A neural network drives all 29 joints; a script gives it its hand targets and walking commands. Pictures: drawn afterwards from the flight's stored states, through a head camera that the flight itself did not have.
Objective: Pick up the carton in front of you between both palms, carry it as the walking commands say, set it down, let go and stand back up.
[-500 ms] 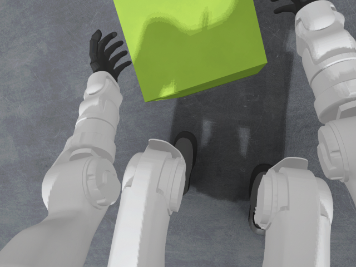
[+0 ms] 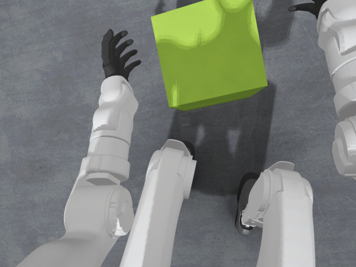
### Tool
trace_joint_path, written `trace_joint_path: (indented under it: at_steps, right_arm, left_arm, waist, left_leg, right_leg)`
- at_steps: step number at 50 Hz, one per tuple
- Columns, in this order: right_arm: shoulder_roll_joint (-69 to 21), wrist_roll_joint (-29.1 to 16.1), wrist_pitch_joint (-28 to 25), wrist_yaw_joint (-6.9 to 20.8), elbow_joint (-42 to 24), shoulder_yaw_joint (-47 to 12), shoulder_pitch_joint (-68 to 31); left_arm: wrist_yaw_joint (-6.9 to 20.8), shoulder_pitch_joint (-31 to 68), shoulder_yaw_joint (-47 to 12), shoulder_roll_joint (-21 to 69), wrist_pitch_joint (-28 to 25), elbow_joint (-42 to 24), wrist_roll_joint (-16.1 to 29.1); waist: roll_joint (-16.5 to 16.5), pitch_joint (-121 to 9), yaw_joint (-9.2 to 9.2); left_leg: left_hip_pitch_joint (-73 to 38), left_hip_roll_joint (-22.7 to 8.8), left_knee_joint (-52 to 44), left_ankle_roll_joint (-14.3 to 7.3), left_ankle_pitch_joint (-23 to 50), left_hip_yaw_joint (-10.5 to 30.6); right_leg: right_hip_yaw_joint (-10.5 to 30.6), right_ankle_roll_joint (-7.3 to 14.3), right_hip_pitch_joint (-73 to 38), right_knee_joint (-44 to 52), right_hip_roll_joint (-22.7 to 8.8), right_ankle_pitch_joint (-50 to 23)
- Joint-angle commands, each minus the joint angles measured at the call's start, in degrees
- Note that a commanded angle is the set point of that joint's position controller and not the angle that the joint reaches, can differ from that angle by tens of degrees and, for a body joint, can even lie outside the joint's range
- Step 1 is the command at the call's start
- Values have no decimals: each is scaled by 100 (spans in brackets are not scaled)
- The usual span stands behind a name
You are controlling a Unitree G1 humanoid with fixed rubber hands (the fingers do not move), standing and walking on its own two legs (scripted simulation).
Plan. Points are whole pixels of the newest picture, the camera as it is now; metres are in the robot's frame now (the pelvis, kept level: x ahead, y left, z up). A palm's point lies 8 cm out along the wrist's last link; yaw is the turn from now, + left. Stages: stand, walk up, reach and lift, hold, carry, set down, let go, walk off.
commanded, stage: set down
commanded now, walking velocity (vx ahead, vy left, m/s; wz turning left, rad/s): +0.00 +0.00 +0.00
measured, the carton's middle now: (209, 64) +0.52 +0.07 -0.31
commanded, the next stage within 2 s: let go in 0.66 s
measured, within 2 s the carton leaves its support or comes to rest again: neither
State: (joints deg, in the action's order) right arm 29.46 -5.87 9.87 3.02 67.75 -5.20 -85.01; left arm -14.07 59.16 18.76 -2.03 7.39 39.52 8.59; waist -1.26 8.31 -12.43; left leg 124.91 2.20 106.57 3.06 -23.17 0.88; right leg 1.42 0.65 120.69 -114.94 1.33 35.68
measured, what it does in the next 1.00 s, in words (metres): rises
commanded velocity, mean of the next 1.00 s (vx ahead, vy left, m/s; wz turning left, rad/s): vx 0.00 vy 0.00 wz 0.00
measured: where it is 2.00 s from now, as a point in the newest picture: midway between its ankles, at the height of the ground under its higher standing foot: (211, 197)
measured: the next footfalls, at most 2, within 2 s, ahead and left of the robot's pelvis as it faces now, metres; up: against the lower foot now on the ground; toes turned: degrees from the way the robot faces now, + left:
none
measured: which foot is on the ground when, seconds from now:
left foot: down 0.00-1.00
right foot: down 0.00-1.00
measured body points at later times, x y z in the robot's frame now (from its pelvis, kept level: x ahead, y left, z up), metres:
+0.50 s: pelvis +0.03 -0.01 +0.13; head +0.34 -0.02 +0.45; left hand +0.45 +0.25 +0.02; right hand +0.61 -0.12 +0.02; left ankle +0.15 +0.13 -0.40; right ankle +0.08 -0.11 -0.40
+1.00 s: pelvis +0.07 +0.01 +0.25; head +0.30 -0.01 +0.63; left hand +0.40 +0.23 +0.15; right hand +0.51 -0.16 +0.13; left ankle +0.15 +0.13 -0.40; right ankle +0.08 -0.11 -0.40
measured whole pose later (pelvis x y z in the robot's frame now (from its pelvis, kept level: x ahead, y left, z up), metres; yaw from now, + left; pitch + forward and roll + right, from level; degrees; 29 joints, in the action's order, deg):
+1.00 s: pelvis +0.07 +0.01 +0.25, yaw -4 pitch +37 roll +0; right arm 11.9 9.1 8.5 -2.1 43.4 12.5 -40.6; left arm 1.0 21.8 14.0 -1.2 7.0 26.4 -2.4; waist -0.3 -6.9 -10.7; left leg 75.8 -0.1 52.8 0.6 -13.8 0.8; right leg 4.2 -0.8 72.4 -56.8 3.2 21.2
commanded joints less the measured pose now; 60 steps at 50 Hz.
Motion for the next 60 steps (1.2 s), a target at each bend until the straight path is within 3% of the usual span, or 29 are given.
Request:
trace_joint_path:
  at_steps: [1, 11, 16, 23, 32, 35, 40, 44, 47, 52, 56, 60]
  right_arm:
    - [471, 142, -117, 41, -549, 250, -1310]
    - [311, 522, 87, 93, -1559, 433, -1144]
    - [131, 603, 220, 150, -1667, 480, -888]
    - [65, 782, 212, 229, -1460, 726, -535]
    - [-43, 1014, 173, 357, -1324, 938, -337]
    - [-123, 1146, 139, 382, -1262, 1111, -80]
    - [-480, 1384, 19, 211, -1654, 1451, 973]
    - [-1001, 1512, -100, -141, -2406, 1692, 2286]
    - [-1379, 1545, -224, -494, -3009, 1813, 3116]
    - [-1655, 1365, -392, -859, -3749, 1795, 4346]
    - [-1733, 1122, -538, -905, -3961, 1631, 5350]
    - [-1668, 947, -742, -813, -3955, 1464, 6238]
  left_arm:
    - [62, 849, 18, -379, -20, -758, -76]
    - [116, -11, 260, -392, 218, -1464, -169]
    - [197, -288, 315, -357, 318, -1687, -241]
    - [342, -482, 387, -206, 314, -1611, -405]
    - [462, -648, 542, -89, 289, -1559, -683]
    - [540, -814, 525, 7, 247, -1538, -792]
    - [786, -1749, 333, -30, 104, -1735, -995]
    - [1146, -2686, -16, -275, -47, -1892, -1132]
    - [1467, -3237, -298, -488, -145, -1964, -1148]
    - [1838, -4126, -810, -817, -252, -1960, -1007]
    - [1977, -5023, -1208, -1081, -349, -2026, -853]
    - [1958, -5891, -1577, -1268, -471, -2229, -706]
  waist:
    - [-607, -6080, -207]
    - [-1399, -7184, -295]
    - [-1499, -7194, -318]
    - [-1282, -6780, -259]
    - [-1181, -6419, -327]
    - [-1115, -6371, -239]
    - [-1021, -7017, -152]
    - [-952, -7082, -57]
    - [-850, -6419, 63]
    - [-570, -4923, 218]
    - [-238, -4046, 260]
    - [154, -3568, 277]
  left_leg:
    - [-4256, 153, -882, 238, 1380, -691]
    - [-4365, 244, -1771, 231, 1989, -827]
    - [-4449, 248, -2306, 221, 2176, -874]
    - [-4855, 217, -3070, 247, 2296, -844]
    - [-5536, 154, -4077, 260, 2362, -823]
    - [-5865, 137, -4345, 265, 2424, -785]
    - [-6752, 160, -4703, 185, 3004, -778]
    - [-7414, 173, -5030, 25, 3246, -732]
    - [-7868, 157, -5304, -87, 2974, -659]
    - [-8818, 45, -5855, -193, 2142, -495]
    - [-9691, -62, -6350, -193, 1787, -332]
    - [-10703, -91, -6720, -132, 2191, -113]
  right_leg:
    - [-148, 157, -2140, 1602, 202, -582]
    - [-220, 26, -3926, 2443, 320, -1597]
    - [-180, -17, -4573, 2971, 340, -2013]
    - [-68, -12, -4929, 3788, 330, -2221]
    - [7, -34, -5609, 4840, 306, -2344]
    - [18, -37, -5792, 5136, 306, -2451]
    - [6, -113, -6603, 5505, 330, -3331]
    - [22, -179, -7210, 5900, 322, -3740]
    - [71, -186, -7311, 6392, 332, -3326]
    - [1, -137, -7342, 7224, 349, -1909]
    - [-91, -92, -7576, 7614, 313, -1431]
    - [-155, -66, -7787, 7804, 286, -1625]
